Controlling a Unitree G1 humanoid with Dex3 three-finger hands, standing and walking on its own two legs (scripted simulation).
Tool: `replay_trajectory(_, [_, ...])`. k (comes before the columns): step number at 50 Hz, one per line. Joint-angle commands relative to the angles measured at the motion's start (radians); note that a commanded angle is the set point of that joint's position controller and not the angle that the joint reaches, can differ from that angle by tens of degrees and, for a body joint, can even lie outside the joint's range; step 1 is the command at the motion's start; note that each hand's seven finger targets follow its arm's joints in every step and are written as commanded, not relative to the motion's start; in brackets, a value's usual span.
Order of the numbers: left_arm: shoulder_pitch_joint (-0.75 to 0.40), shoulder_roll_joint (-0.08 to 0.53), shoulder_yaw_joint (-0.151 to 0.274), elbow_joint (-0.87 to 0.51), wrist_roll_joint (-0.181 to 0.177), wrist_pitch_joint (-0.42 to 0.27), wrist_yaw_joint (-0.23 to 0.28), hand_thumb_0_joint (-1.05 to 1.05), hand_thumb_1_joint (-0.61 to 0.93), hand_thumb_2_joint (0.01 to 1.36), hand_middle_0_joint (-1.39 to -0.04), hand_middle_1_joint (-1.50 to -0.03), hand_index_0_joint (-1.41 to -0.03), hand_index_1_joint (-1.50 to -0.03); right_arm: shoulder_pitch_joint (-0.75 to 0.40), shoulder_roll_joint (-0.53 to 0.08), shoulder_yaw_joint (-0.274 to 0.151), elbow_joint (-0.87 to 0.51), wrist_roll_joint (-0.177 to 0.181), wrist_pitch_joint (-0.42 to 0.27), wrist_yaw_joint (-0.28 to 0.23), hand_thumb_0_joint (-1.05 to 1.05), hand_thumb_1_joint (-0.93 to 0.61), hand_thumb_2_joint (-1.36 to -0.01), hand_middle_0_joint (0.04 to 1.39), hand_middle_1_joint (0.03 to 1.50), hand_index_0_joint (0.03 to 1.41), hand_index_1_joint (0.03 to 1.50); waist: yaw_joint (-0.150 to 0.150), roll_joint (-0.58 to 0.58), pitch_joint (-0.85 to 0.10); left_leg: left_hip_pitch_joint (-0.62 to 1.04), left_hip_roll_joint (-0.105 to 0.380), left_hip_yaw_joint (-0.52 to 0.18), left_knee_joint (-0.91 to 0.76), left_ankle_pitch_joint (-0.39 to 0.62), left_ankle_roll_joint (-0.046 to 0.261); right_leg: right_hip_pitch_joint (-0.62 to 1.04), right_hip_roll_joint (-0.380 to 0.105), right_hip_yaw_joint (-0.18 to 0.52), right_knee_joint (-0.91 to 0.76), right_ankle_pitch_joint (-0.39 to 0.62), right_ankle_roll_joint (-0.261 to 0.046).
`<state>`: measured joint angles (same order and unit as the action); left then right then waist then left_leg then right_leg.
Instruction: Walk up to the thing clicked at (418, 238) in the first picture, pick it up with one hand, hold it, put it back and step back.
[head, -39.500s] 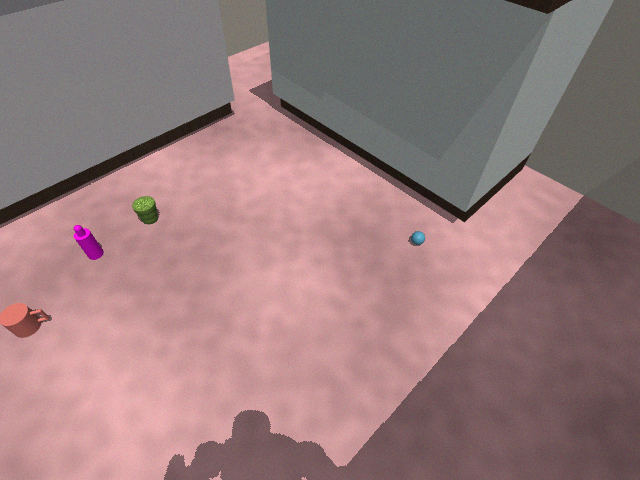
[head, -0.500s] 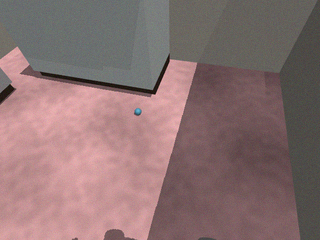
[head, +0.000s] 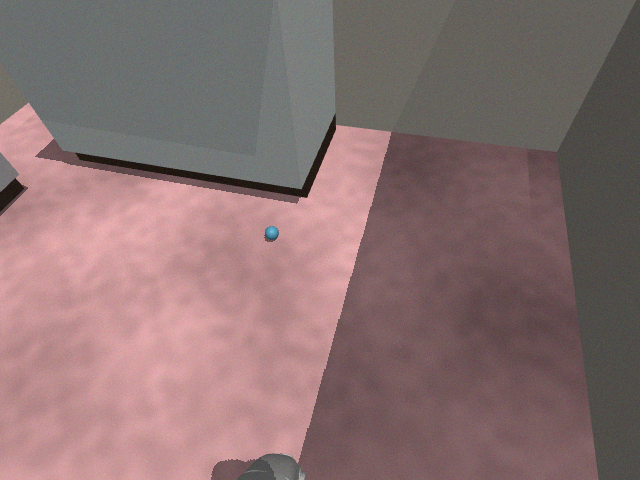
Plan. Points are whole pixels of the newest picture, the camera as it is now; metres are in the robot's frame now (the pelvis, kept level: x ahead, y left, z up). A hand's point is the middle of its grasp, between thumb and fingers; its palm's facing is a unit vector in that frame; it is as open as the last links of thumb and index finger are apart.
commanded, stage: step back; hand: left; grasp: from above
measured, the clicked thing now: (271, 232) +1.07 +0.29 -0.74
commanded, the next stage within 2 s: stand in 0.32 s
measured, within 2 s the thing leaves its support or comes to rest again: neither
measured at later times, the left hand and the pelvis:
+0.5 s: hand out of the picture +0.10 +0.29 -0.15, palm faces -0.02 -0.94 -0.34, open 7.4 cm; pelvis +0.03 +0.04 +0.01, yaw -1 degrees
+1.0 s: hand out of the picture +0.12 +0.29 -0.14, palm faces -0.05 -0.94 -0.33, open 7.4 cm; pelvis +0.03 +0.04 +0.02, yaw -1 degrees
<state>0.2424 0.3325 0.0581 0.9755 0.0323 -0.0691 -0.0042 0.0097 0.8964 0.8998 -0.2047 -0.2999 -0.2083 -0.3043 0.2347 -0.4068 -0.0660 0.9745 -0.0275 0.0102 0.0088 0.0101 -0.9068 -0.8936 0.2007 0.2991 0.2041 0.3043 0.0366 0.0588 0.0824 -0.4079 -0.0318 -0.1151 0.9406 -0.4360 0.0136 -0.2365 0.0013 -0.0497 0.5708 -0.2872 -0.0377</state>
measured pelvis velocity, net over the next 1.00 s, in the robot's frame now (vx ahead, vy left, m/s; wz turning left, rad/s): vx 0.03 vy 0.04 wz -0.02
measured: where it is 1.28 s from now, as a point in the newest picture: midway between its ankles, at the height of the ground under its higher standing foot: outside the picture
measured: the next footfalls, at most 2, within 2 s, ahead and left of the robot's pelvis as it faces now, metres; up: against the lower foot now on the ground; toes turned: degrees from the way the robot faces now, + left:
left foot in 0.16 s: +0.11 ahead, +0.17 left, +0.00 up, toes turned +1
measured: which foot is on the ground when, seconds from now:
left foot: up 0.00-0.14, down 0.16-1.00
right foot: down 0.00-1.00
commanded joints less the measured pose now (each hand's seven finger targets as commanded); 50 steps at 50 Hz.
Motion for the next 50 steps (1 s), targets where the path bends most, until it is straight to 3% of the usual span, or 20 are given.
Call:
replay_trajectory(1, [-0.036, 0.293, 0.064, -0.073, -0.012, -0.021, 0.034, 0.0, 0.9, 0.9, -0.2, -0.3, -0.2, -0.3, 0.006, -0.129, -0.029, -0.056, 0.0, -0.007, -0.008, 0.0, -0.9, -0.9, 0.2, 0.3, 0.2, 0.3, -0.014, -0.18, -0.033, -0.004, 0.047, 0.013, -0.089, 0.037, -0.016, 0.023, -0.255, 0.207, -0.162, 0.452, -0.117])
replay_trajectory(5, [-0.074, 0.285, 0.049, -0.086, -0.024, 0.0, 0.038, 0.0, 0.9, 0.9, -0.2, -0.3, -0.2, -0.3, -0.021, -0.11, -0.02, -0.048, 0.007, -0.016, -0.014, 0.0, -0.9, -0.9, 0.2, 0.3, 0.2, 0.3, -0.022, -0.236, -0.086, 0.111, 0.049, 0.137, -0.297, 0.147, -0.007, 0.048, -0.217, 0.121, -0.035, 0.694, -0.09])
replay_trajectory(7, [-0.083, 0.289, 0.042, -0.092, -0.03, 0.017, 0.04, 0.0, 0.9, 0.9, -0.2, -0.3, -0.2, -0.3, -0.024, -0.118, -0.025, -0.032, 0.006, -0.018, -0.018, 0.0, -0.9, -0.9, 0.2, 0.3, 0.2, 0.3, -0.037, -0.196, -0.099, 0.207, 0.044, 0.143, -0.437, 0.328, 0.008, 0.011, -0.185, 0.109, 0.031, 0.595, -0.058])
replay_trajectory(8, [-0.076, 0.274, 0.036, -0.098, -0.028, 0.022, 0.04, 0.0, 0.9, 0.9, -0.2, -0.3, -0.2, -0.3, -0.023, -0.142, -0.033, -0.028, 0.003, -0.021, -0.022, 0.0, -0.9, -0.9, 0.2, 0.3, 0.2, 0.3, -0.033, -0.155, -0.126, 0.257, 0.077, 0.085, -0.447, 0.464, 0.031, -0.011, -0.165, 0.113, 0.072, 0.512, -0.035])
replay_trajectory(9, [-0.074, 0.251, 0.028, -0.106, -0.031, 0.027, 0.039, 0.0, 0.9, 0.9, -0.2, -0.3, -0.2, -0.3, -0.027, -0.199, -0.046, -0.031, -0.003, -0.023, -0.027, 0.0, -0.9, -0.9, 0.2, 0.3, 0.2, 0.3, -0.032, -0.032, -0.157, 0.277, 0.189, -0.041, -0.447, 0.587, 0.074, -0.055, -0.11, 0.088, 0.139, 0.346, -0.006])
replay_trajectory(10, [-0.058, 0.225, 0.018, -0.102, -0.043, 0.036, 0.039, 0.0, 0.9, 0.9, -0.2, -0.3, -0.2, -0.3, -0.082, -0.226, -0.043, -0.051, -0.003, -0.027, -0.028, 0.0, -0.9, -0.9, 0.2, 0.3, 0.2, 0.3, -0.013, 0.038, -0.171, 0.253, 0.286, -0.158, -0.504, 0.565, 0.141, -0.071, -0.029, 0.057, 0.191, 0.106, 0.019])
replay_trajectory(11, [-0.051, 0.231, 0.023, -0.071, -0.049, 0.046, 0.045, 0.0, 0.9, 0.9, -0.2, -0.3, -0.2, -0.3, -0.127, -0.25, -0.041, -0.053, 0.01, -0.026, -0.026, 0.0, -0.9, -0.9, 0.2, 0.3, 0.2, 0.3, -0.014, 0.1, -0.181, 0.176, 0.352, -0.201, -0.517, 0.523, 0.213, -0.005, -0.006, 0.034, 0.202, -0.116, 0.022])
replay_trajectory(12, [-0.036, 0.235, 0.022, -0.046, -0.043, 0.046, 0.044, 0.0, 0.9, 0.9, -0.2, -0.3, -0.2, -0.3, -0.168, -0.23, -0.036, -0.048, 0.008, -0.023, -0.024, 0.0, -0.9, -0.9, 0.2, 0.3, 0.2, 0.3, 0.003, 0.108, -0.156, 0.117, 0.344, -0.183, -0.531, 0.459, 0.209, 0.044, -0.018, 0.05, 0.188, -0.18, 0.018])
replay_trajectory(13, [-0.046, 0.229, 0.02, -0.039, -0.037, 0.042, 0.039, 0.0, 0.9, 0.9, -0.2, -0.3, -0.2, -0.3, -0.178, -0.213, -0.027, -0.042, 0.002, -0.02, -0.023, 0.0, -0.9, -0.9, 0.2, 0.3, 0.2, 0.3, 0.002, 0.101, -0.148, 0.11, 0.301, -0.125, -0.52, 0.423, 0.174, 0.053, -0.019, 0.059, 0.103, -0.156, 0.011])
replay_trajectory(14, [-0.033, 0.232, 0.019, -0.026, -0.033, 0.038, 0.036, 0.0, 0.9, 0.9, -0.2, -0.3, -0.2, -0.3, -0.203, -0.197, -0.021, -0.044, 0.001, -0.017, -0.023, 0.0, -0.9, -0.9, 0.2, 0.3, 0.2, 0.3, 0.013, 0.095, -0.157, 0.124, 0.265, -0.075, -0.495, 0.396, 0.135, 0.052, -0.031, 0.069, 0.046, -0.054, 0.006])
replay_trajectory(15, [-0.036, 0.249, 0.024, -0.023, -0.028, 0.033, 0.033, 0.0, 0.9, 0.9, -0.2, -0.3, -0.2, -0.3, -0.201, -0.187, -0.015, -0.042, 0.006, -0.018, -0.023, 0.0, -0.9, -0.9, 0.2, 0.3, 0.2, 0.3, 0.005, 0.082, -0.16, 0.112, 0.23, -0.046, -0.463, 0.396, 0.1, 0.077, -0.047, 0.088, 0.019, 0.068, 0.003])
replay_trajectory(16, [-0.031, 0.211, 0.0, 0.011, -0.026, 0.034, 0.025, 0.0, 0.9, 0.9, -0.2, -0.3, -0.2, -0.3, -0.162, -0.161, -0.006, -0.017, 0.017, -0.03, -0.016, 0.0, -0.9, -0.9, 0.2, 0.3, 0.2, 0.3, -0.007, 0.078, -0.179, 0.148, 0.197, -0.05, -0.482, 0.352, 0.064, 0.118, -0.088, 0.123, -0.059, 0.122, 0.001])
replay_trajectory(17, [-0.067, 0.237, 0.001, 0.002, -0.02, 0.028, 0.024, 0.0, 0.9, 0.9, -0.2, -0.3, -0.2, -0.3, -0.154, -0.151, -0.002, -0.008, 0.024, -0.036, -0.014, 0.0, -0.9, -0.9, 0.2, 0.3, 0.2, 0.3, -0.02, 0.046, -0.172, 0.139, 0.178, -0.033, -0.479, 0.366, 0.035, 0.14, -0.123, 0.165, -0.092, 0.185, -0.007])
replay_trajectory(18, [-0.097, 0.256, 0.001, 0.005, -0.021, 0.024, 0.021, 0.0, 0.9, 0.9, -0.2, -0.3, -0.2, -0.3, -0.156, -0.157, -0.004, -0.001, 0.026, -0.038, -0.012, 0.0, -0.9, -0.9, 0.2, 0.3, 0.2, 0.3, -0.038, 0.029, -0.172, 0.182, 0.161, -0.011, -0.505, 0.353, 0.032, 0.09, -0.13, 0.166, -0.091, 0.183, -0.012])
replay_trajectory(20, [-0.124, 0.228, -0.015, 0.03, -0.032, 0.029, 0.013, 0.0, 0.9, 0.9, -0.2, -0.3, -0.2, -0.3, -0.201, -0.155, 0.003, 0.017, 0.02, -0.041, -0.009, 0.0, -0.9, -0.9, 0.2, 0.3, 0.2, 0.3, -0.036, 0.032, -0.12, 0.257, 0.181, -0.028, -0.547, 0.316, 0.036, -0.001, -0.094, 0.14, -0.136, 0.075, 0.007])
replay_trajectory(23, [-0.156, 0.239, -0.018, 0.049, -0.029, 0.026, 0.012, 0.0, 0.9, 0.9, -0.2, -0.3, -0.2, -0.3, -0.192, -0.157, 0.01, 0.039, 0.02, -0.049, -0.006, 0.0, -0.9, -0.9, 0.2, 0.3, 0.2, 0.3, -0.042, -0.028, -0.106, 0.251, 0.187, -0.022, -0.571, 0.407, 0.032, 0.061, -0.103, 0.128, -0.173, 0.146, 0.017])
replay_trajectory(29, [-0.171, 0.231, -0.024, 0.083, -0.027, 0.021, 0.007, 0.0, 0.9, 0.9, -0.2, -0.3, -0.2, -0.3, -0.219, -0.143, 0.012, 0.07, 0.022, -0.049, -0.001, 0.0, -0.9, -0.9, 0.2, 0.3, 0.2, 0.3, -0.043, -0.069, -0.072, 0.276, 0.164, 0.007, -0.622, 0.288, 0.014, 0.048, -0.125, 0.143, -0.278, 0.09, 0.019])
replay_trajectory(37, [-0.179, 0.235, -0.022, 0.097, -0.026, 0.018, 0.01, 0.0, 0.9, 0.9, -0.2, -0.3, -0.2, -0.3, -0.227, -0.144, 0.013, 0.096, 0.019, -0.054, -0.002, 0.0, -0.9, -0.9, 0.2, 0.3, 0.2, 0.3, -0.036, -0.053, -0.134, 0.311, 0.167, 0.031, -0.629, 0.422, 0.003, 0.121, -0.137, 0.135, -0.291, 0.207, 0.024])
replay_trajectory(44, [-0.176, 0.235, -0.022, 0.109, -0.025, 0.024, 0.01, 0.0, 0.9, 0.9, -0.2, -0.3, -0.2, -0.3, -0.206, -0.148, 0.017, 0.115, 0.02, -0.05, -0.005, 0.0, -0.9, -0.9, 0.2, 0.3, 0.2, 0.3, -0.041, -0.053, -0.12, 0.311, 0.165, 0.035, -0.654, 0.369, -0.001, 0.106, -0.13, 0.129, -0.305, 0.158, 0.027])
replay_trajectory(50, [-0.175, 0.237, -0.02, 0.109, -0.026, 0.025, 0.011, 0.0, 0.9, 0.9, -0.2, -0.3, -0.2, -0.3, -0.196, -0.154, 0.019, 0.122, 0.02, -0.049, -0.007, 0.0, -0.9, -0.9, 0.2, 0.3, 0.2, 0.3, -0.042, -0.049, -0.137, 0.323, 0.172, 0.042, -0.636, 0.441, 0.002, 0.131, -0.138, 0.13, -0.299, 0.226, 0.028])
